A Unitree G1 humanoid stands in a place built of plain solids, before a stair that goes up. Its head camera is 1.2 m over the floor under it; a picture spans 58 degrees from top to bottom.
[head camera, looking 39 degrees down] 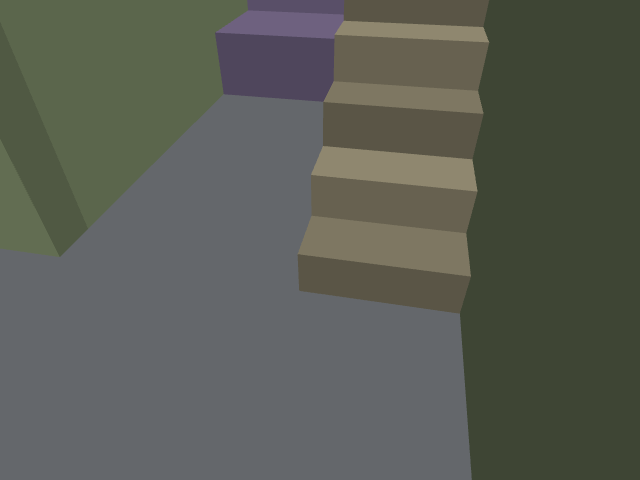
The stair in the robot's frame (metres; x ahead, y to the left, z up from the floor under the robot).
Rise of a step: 0.19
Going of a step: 0.24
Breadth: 0.60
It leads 11 degrees to the right of straight ahead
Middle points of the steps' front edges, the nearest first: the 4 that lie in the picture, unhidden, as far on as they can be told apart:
1.11 -0.21 0.19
1.35 -0.26 0.37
1.59 -0.31 0.56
1.82 -0.35 0.74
